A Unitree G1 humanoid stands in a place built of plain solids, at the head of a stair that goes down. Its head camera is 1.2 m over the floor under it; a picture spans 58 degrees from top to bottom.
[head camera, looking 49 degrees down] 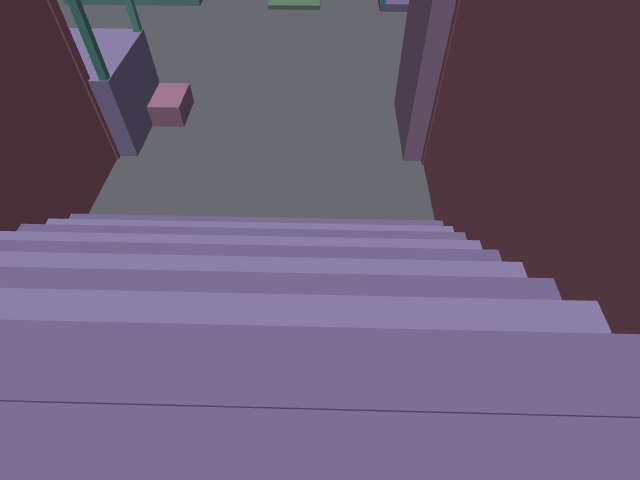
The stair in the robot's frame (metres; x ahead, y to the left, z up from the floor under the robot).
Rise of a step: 0.20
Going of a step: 0.26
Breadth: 3.41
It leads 1 degrees to the right of straight ahead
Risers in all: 9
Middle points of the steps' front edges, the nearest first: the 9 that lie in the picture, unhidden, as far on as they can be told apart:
0.70 0.64 0.00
0.96 0.63 -0.20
1.21 0.63 -0.41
1.47 0.62 -0.61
1.72 0.61 -0.82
1.98 0.61 -1.02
2.23 0.60 -1.23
2.49 0.59 -1.43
2.74 0.59 -1.63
